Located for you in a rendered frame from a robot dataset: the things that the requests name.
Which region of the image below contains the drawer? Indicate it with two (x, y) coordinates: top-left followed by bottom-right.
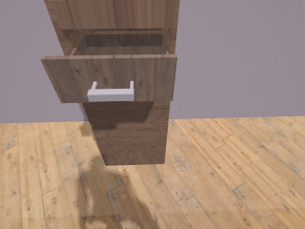
(40, 32), (177, 103)

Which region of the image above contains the handle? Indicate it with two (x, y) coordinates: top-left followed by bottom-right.
(87, 81), (134, 102)

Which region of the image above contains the cabinet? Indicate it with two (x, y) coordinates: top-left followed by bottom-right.
(44, 0), (180, 166)

